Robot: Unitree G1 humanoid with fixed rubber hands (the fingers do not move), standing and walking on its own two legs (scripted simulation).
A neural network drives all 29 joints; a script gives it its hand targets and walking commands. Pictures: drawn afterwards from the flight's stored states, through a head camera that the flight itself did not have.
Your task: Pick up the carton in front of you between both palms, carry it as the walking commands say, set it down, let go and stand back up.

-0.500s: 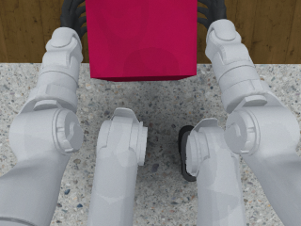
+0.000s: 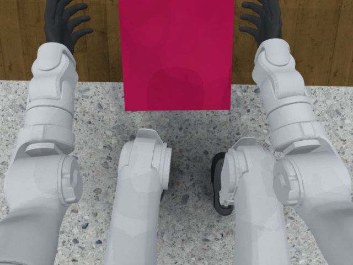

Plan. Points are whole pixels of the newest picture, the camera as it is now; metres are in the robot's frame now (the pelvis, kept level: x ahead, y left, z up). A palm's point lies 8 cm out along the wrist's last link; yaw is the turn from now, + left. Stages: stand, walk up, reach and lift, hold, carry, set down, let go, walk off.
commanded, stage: set down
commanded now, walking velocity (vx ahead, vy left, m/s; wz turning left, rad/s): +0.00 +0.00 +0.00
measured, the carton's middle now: (176, 65) +0.48 +0.08 -0.27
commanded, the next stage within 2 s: let go in 0.80 s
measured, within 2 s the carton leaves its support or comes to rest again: neither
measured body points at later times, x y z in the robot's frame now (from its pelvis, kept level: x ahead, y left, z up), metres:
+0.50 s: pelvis +0.02 +0.00 +0.13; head +0.33 +0.04 +0.46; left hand +0.49 +0.30 +0.02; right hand +0.53 -0.10 +0.01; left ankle +0.12 +0.11 -0.36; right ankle +0.10 -0.12 -0.36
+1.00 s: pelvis +0.06 +0.01 +0.27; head +0.32 +0.05 +0.63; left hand +0.46 +0.30 +0.15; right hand +0.50 -0.11 +0.15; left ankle +0.12 +0.11 -0.36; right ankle +0.10 -0.12 -0.36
